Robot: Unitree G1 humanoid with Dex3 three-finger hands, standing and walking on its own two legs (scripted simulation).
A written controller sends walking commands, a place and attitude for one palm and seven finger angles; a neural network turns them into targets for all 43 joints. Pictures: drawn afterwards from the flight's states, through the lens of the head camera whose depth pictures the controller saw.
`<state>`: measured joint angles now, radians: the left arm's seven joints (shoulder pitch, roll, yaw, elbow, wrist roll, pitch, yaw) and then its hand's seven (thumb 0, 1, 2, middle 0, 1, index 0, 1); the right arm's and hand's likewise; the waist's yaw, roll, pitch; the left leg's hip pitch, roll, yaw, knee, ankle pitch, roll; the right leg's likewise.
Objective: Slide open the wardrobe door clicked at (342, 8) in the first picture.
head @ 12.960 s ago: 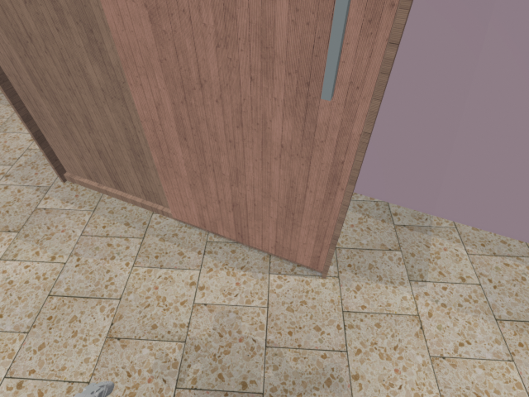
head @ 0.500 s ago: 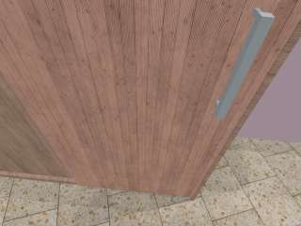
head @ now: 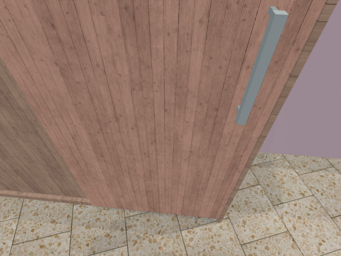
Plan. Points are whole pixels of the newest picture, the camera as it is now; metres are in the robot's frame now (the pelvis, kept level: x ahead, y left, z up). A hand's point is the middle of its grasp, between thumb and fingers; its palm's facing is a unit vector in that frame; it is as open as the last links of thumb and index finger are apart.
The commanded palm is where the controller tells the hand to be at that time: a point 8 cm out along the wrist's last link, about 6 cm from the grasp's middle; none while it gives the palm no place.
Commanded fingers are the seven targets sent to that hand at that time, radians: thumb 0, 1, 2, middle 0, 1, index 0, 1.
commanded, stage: come to a stop and stand still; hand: right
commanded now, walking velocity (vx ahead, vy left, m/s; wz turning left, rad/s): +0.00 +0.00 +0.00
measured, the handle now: (254, 73) +0.46 -0.16 +0.23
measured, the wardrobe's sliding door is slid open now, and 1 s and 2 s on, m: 0.00 0.00 0.00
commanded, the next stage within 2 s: look again from close up in 0.50 s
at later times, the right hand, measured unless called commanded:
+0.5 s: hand out of the picture -0.04 -0.19 -0.18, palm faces +0.01 +0.98 -0.18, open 7.4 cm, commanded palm none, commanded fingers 0.00 -0.90 -0.90 0.20 0.30 0.20 0.30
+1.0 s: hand out of the picture -0.01 -0.19 -0.17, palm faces -0.01 +0.98 -0.19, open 7.4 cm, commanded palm none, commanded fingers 0.00 -0.90 -0.90 0.20 0.30 0.20 0.30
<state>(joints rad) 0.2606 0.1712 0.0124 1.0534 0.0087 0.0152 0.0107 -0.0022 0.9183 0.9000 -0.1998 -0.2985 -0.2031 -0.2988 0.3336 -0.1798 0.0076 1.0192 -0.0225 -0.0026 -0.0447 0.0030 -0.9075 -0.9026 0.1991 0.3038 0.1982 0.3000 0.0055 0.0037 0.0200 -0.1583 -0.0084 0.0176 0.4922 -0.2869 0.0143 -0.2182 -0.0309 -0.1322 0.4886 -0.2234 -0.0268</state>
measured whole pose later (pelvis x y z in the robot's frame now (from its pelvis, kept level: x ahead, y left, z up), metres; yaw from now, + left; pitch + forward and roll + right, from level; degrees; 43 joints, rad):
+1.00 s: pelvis -0.01 -0.03 +0.00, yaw +0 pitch -1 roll +0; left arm 0.26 0.15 0.02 1.09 0.01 0.01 0.01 0.00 0.91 0.90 -0.20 -0.30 -0.20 -0.30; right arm 0.31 -0.15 0.00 1.06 -0.03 0.00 -0.04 0.00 -0.91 -0.90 0.20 0.30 0.20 0.30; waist 0.01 0.01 0.05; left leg -0.20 0.03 0.00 0.46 -0.25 -0.03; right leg -0.25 0.01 -0.15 0.44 -0.18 -0.07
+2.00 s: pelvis +0.02 -0.01 +0.00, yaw -2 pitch +0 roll -1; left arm 0.38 0.17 -0.01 0.92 -0.05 -0.18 0.06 0.01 0.92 0.90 -0.20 -0.30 -0.20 -0.30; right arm 0.51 -0.21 -0.01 0.31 0.10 0.05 -0.14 0.04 -0.94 -0.89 0.20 0.32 0.20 0.31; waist 0.01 0.02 0.00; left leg -0.20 0.04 0.04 0.54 -0.34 0.00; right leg -0.25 0.02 -0.11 0.48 -0.24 -0.03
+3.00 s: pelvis +0.01 +0.00 -0.01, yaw -4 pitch -1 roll +1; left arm 0.24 0.27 -0.04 0.63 -0.07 -0.32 0.10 0.01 0.90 0.90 -0.20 -0.30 -0.20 -0.30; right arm 0.17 -0.40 -0.39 -0.10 0.36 0.00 0.37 0.00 0.21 -0.43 0.28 1.02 0.28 1.01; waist -0.04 -0.02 -0.04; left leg -0.20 0.01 0.08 0.55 -0.33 0.01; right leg -0.31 -0.02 -0.07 0.59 -0.27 -0.04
